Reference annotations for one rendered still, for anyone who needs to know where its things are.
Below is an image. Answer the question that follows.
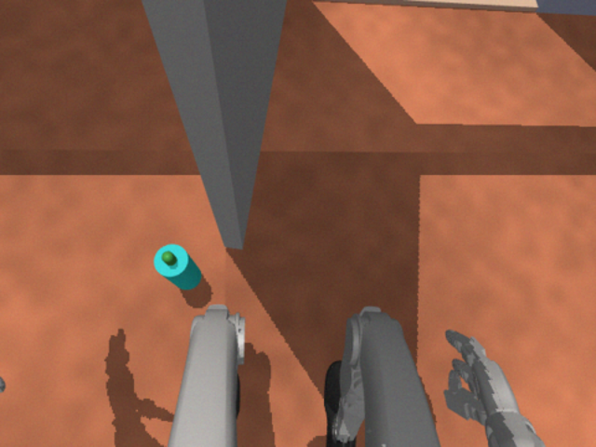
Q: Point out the right robot arm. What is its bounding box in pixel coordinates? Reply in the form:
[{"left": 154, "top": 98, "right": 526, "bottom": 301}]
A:
[{"left": 485, "top": 412, "right": 546, "bottom": 447}]

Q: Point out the right robot foot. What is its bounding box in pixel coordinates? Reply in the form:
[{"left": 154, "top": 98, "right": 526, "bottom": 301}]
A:
[{"left": 324, "top": 360, "right": 356, "bottom": 447}]

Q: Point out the bottle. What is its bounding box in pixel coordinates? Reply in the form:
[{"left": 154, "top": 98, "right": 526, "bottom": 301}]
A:
[{"left": 154, "top": 244, "right": 201, "bottom": 290}]

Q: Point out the right robot hand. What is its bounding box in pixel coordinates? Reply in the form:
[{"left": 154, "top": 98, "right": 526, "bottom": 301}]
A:
[{"left": 443, "top": 330, "right": 521, "bottom": 426}]

